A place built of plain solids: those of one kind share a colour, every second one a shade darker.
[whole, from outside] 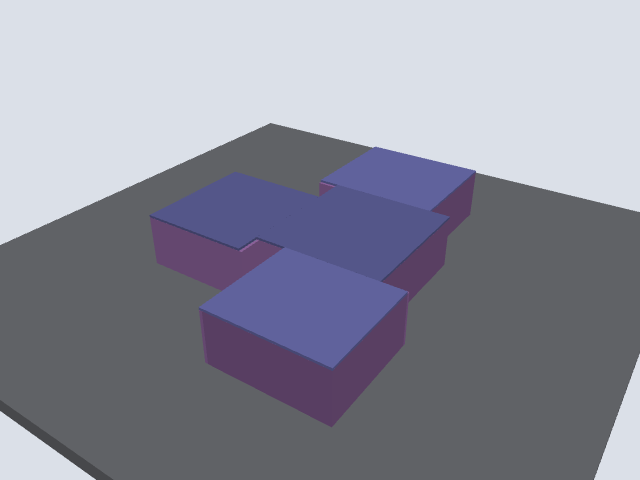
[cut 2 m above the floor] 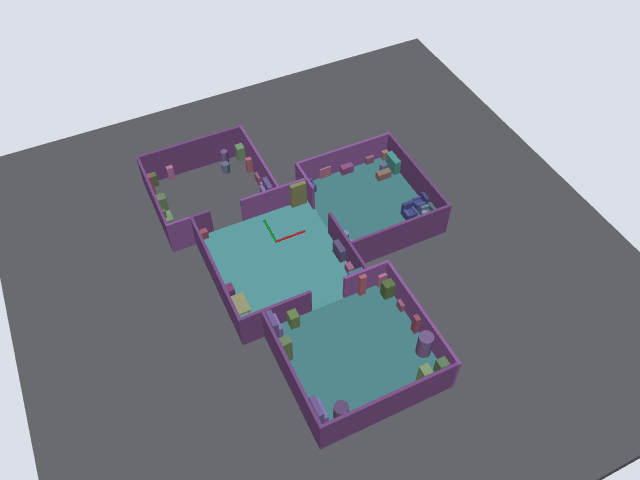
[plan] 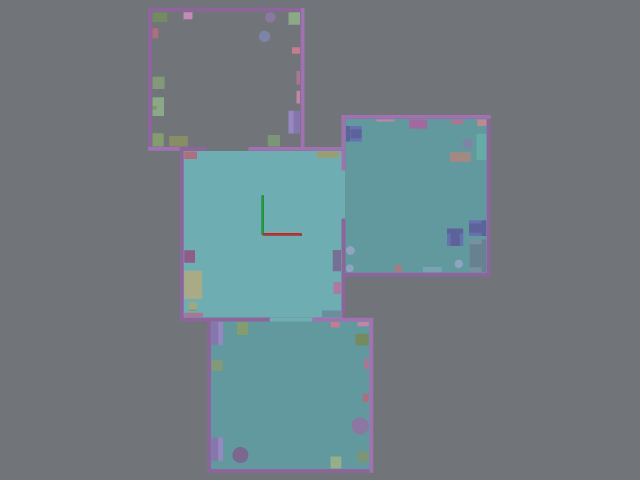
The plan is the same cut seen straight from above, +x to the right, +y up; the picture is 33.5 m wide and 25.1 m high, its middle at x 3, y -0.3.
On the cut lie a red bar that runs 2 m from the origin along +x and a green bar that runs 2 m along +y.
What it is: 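One storey of an old house, long lived in; a hub and three side rooms behind broad openings; a side room's floor lies below the hub's by a bare drop, by one riser or not at all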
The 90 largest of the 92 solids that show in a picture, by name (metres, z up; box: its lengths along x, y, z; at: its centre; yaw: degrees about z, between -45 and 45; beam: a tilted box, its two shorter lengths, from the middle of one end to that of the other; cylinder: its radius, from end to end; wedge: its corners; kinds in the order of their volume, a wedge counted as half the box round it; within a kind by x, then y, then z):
{
 "floor_1": {"box": [8.25, 8.72, 0.77], "at": [0.0, 0.0, 0.34]},
 "floor_2": {"box": [8.29, 7.72, 0.77], "at": [1.44, -8.42, 0.34]},
 "floor_3": {"box": [2.25, 0.2, 0.77], "at": [1.49, -4.46, 0.34]},
 "floor_4": {"box": [0.2, 2.51, 0.62], "at": [4.23, 2.08, 0.26]},
 "floor_5": {"box": [7.4, 8.04, 0.62], "at": [8.03, 2.01, 0.26]},
 "wall_1": {"box": [0.2, 7.28, 3.58], "at": [-5.89, 8.2, 1.74]},
 "wall_2": {"box": [1.66, 0.2, 3.58], "at": [-5.16, 4.46, 1.74]},
 "wall_3": {"box": [0.2, 8.72, 3.58], "at": [-4.23, 0.0, 1.74]},
 "wall_4": {"box": [1.4, 0.2, 3.58], "at": [-3.62, 4.46, 1.74]},
 "wall_5": {"box": [0.2, 7.92, 3.58], "at": [-2.8, -8.52, 1.74]},
 "wall_6": {"box": [4.69, 0.2, 3.58], "at": [-1.98, -4.46, 1.74]},
 "wall_7": {"box": [7.78, 0.2, 3.58], "at": [-1.9, 11.74, 1.74]},
 "wall_8": {"box": [8.29, 0.2, 3.58], "at": [1.44, -12.38, 1.74]},
 "wall_9": {"box": [5.07, 0.2, 3.58], "at": [1.79, 4.46, 1.74]},
 "wall_10": {"box": [0.2, 7.28, 3.58], "at": [2.09, 8.2, 1.74]},
 "wall_11": {"box": [1.71, 0.2, 3.58], "at": [3.47, -4.46, 1.74]},
 "wall_12": {"box": [0.2, 5.19, 3.58], "at": [4.23, -1.77, 1.74]},
 "wall_13": {"box": [0.2, 1.03, 3.58], "at": [4.23, 3.85, 1.74]},
 "wall_14": {"box": [0.2, 1.67, 3.58], "at": [4.23, 5.4, 1.74]},
 "wall_15": {"box": [1.46, 0.2, 3.58], "at": [5.05, -4.46, 1.74]},
 "wall_16": {"box": [0.2, 7.92, 3.58], "at": [5.68, -8.52, 1.74]},
 "wall_17": {"box": [7.6, 0.2, 3.58], "at": [8.12, -2.11, 1.74]},
 "wall_18": {"box": [7.6, 0.2, 3.58], "at": [8.12, 6.13, 1.74]},
 "wall_19": {"box": [0.2, 8.04, 3.58], "at": [11.82, 2.01, 1.74]},
 "roof_1": {"box": [8.18, 7.28, 0.16], "at": [-1.9, 8.2, 3.61]},
 "roof_2": {"box": [8.65, 9.12, 0.16], "at": [0.0, 0.0, 3.61]},
 "roof_3": {"box": [8.69, 7.92, 0.16], "at": [1.44, -8.52, 3.61]},
 "roof_4": {"box": [7.6, 8.44, 0.16], "at": [8.12, 2.01, 3.61]},
 "kitchen_run_1": {"box": [0.35, 1.22, 2.07], "at": [-2.5, -11.24, 1.76]},
 "kitchen_run_2": {"box": [0.35, 1.19, 2.09], "at": [-2.5, -5.18, 1.77]},
 "kitchen_run_3": {"box": [0.25, 1.22, 1.42], "at": [-2.2, -11.24, 1.43]},
 "kitchen_run_4": {"box": [0.25, 1.19, 1.43], "at": [-2.2, -5.18, 1.44]},
 "kitchen_run_5": {"box": [0.25, 1.19, 1.46], "at": [1.48, 5.86, 0.68]},
 "kitchen_run_6": {"box": [0.35, 1.19, 2.12], "at": [1.78, 5.86, 1.01]},
 "fridge_1": {"box": [0.63, 0.63, 2.01], "at": [-5.45, 7.92, 0.95]},
 "fridge_2": {"box": [0.6, 0.59, 1.94], "at": [-2.38, -6.86, 1.7]},
 "fridge_3": {"box": [0.57, 0.63, 2.11], "at": [3.83, -11.93, 1.78]},
 "cooker_1": {"box": [0.6, 0.98, 1.27], "at": [-5.46, 6.67, 0.58]},
 "cooker_2": {"box": [0.64, 0.6, 1.27], "at": [0.59, 4.89, 0.58]},
 "cooker_3": {"box": [0.6, 0.66, 1.25], "at": [1.66, 11.29, 0.58]},
 "cooker_4": {"box": [0.6, 0.59, 1.21], "at": [5.26, -11.64, 1.33]},
 "plant_big_round_1": {"cylinder": 0.42, "from": [-1.16, -11.54, 0.72], "to": [-1.16, -11.54, 1.87]},
 "plant_big_round_2": {"cylinder": 0.27, "from": [0.4, 11.34, 0.0], "to": [0.4, 11.34, 1.12]},
 "plant_big_round_3": {"cylinder": 0.45, "from": [5.1, -10.02, 0.72], "to": [5.1, -10.02, 2.36]},
 "washing_machine_1": {"box": [0.59, 0.69, 1.22], "at": [-5.47, 4.93, 0.56]},
 "washing_machine_2": {"box": [0.77, 0.52, 1.07], "at": [-5.38, 11.36, 0.48]},
 "washing_machine_3": {"box": [0.59, 0.68, 1.1], "at": [-1.05, -4.93, 1.28]},
 "washing_machine_4": {"box": [0.7, 0.62, 1.22], "at": [5.21, -5.51, 1.33]},
 "armchair_1": {"box": [0.22, 0.81, 1.02], "at": [4.46, 5.26, 1.08]},
 "armchair_2": {"box": [0.6, 0.64, 0.48], "at": [4.88, 5.17, 0.81]},
 "armchair_3": {"box": [0.67, 0.66, 0.49], "at": [9.97, -0.29, 0.82]},
 "armchair_4": {"box": [0.86, 0.25, 1.03], "at": [10.07, 0.17, 1.08]},
 "armchair_5": {"box": [0.66, 0.17, 0.63], "at": [11.12, -0.01, 0.88]},
 "armchair_6": {"box": [0.66, 0.65, 0.46], "at": [11.12, 0.41, 0.8]},
 "armchair_7": {"box": [0.25, 0.82, 0.94], "at": [11.57, 0.32, 1.04]},
 "tall_odds_1": {"box": [0.31, 0.52, 1.85], "at": [-5.61, 10.51, 0.87]},
 "tall_odds_2": {"box": [0.67, 0.4, 0.64], "at": [-3.76, 4.13, 1.04]},
 "tall_odds_3": {"box": [0.43, 0.34, 1.32], "at": [1.74, 9.6, 0.61]},
 "tall_odds_4": {"box": [0.46, 0.29, 1.82], "at": [3.79, -4.73, 1.64]},
 "tall_odds_5": {"box": [0.31, 0.43, 1.43], "at": [5.4, -8.56, 1.44]},
 "bookcase_1": {"box": [0.99, 0.34, 1.76], "at": [3.6, -4.16, 1.6]},
 "bookcase_2": {"box": [0.99, 0.29, 1.72], "at": [8.88, -1.84, 1.43]},
 "sofa_1": {"box": [0.61, 0.26, 0.74], "at": [11.13, -1.85, 0.94]},
 "sofa_2": {"box": [0.61, 1.45, 0.46], "at": [11.13, -1.0, 0.8]},
 "sofa_3": {"box": [0.26, 1.71, 0.81], "at": [11.57, -1.13, 0.97]},
 "tv_unit_1": {"box": [0.51, 1.37, 1.15], "at": [11.44, 4.57, 1.15]},
 "coat_rack_1": {"box": [1.16, 0.34, 2.0], "at": [3.42, 4.16, 1.72]},
 "radiator_1": {"box": [0.98, 0.22, 0.67], "at": [-3.61, -4.22, 1.06]},
 "radiator_2": {"box": [0.19, 0.67, 0.7], "at": [1.86, 7.17, 0.3]},
 "radiator_3": {"box": [0.19, 0.71, 0.78], "at": [1.86, 8.18, 0.34]},
 "radiator_4": {"box": [0.6, 0.23, 1.05], "at": [5.25, -4.7, 1.25]},
 "radiator_5": {"box": [0.26, 0.54, 0.62], "at": [5.43, -6.78, 1.03]},
 "radiator_6": {"box": [0.93, 0.11, 0.92], "at": [6.42, 5.95, 1.03]},
 "radiator_7": {"box": [0.64, 0.26, 0.62], "at": [10.17, 5.88, 0.88]},
 "pet_corner_1": {"box": [0.97, 0.55, 1.04], "at": [-4.4, 4.86, 0.47]},
 "hall_bench_1": {"box": [0.43, 1.11, 1.07], "at": [3.88, -1.38, 1.26]},
 "stool_pouffe_round_1": {"cylinder": 0.3, "from": [0.1, 10.35, 0.0], "to": [0.1, 10.35, 0.8]},
 "stool_pouffe_round_2": {"cylinder": 0.28, "from": [10.72, 4.74, 0.57], "to": [10.72, 4.74, 1.18]},
 "crate_stack_1": {"box": [0.48, 0.37, 1.21], "at": [-3.9, 11.43, 0.56]},
 "crate_stack_2": {"box": [0.4, 0.63, 0.61], "at": [3.9, -2.81, 1.03]},
 "coffee_table_1": {"box": [1.08, 0.5, 0.57], "at": [10.34, 4.04, 0.85]},
 "carton_stack_1": {"box": [0.57, 0.66, 0.77], "at": [-3.81, -1.16, 1.11]},
 "trunk_1": {"box": [0.95, 0.48, 0.61], "at": [8.14, 5.76, 0.88]},
 "side_table_1": {"box": [0.36, 0.36, 0.95], "at": [7.09, -1.8, 1.05]},
 "side_table_2": {"box": [0.48, 0.35, 0.7], "at": [11.46, 5.83, 0.92]},
 "dining_table_1": {"box": [0.94, 1.48, 0.16], "at": [-3.63, -2.64, 1.5]},
 "floor_lamp_round_1": {"cylinder": 0.2, "from": [4.56, -1.78, 1.94], "to": [4.56, -1.78, 2.29]},
 "floor_lamp_round_2": {"cylinder": 0.23, "from": [4.59, -0.85, 1.81], "to": [4.59, -0.85, 2.21]},
 "floor_lamp_round_3": {"cylinder": 0.21, "from": [10.26, -1.55, 1.86], "to": [10.26, -1.55, 2.22]},
 "dining_chair_1": {"box": [0.44, 0.38, 0.51], "at": [-3.64, -3.74, 0.98]}
}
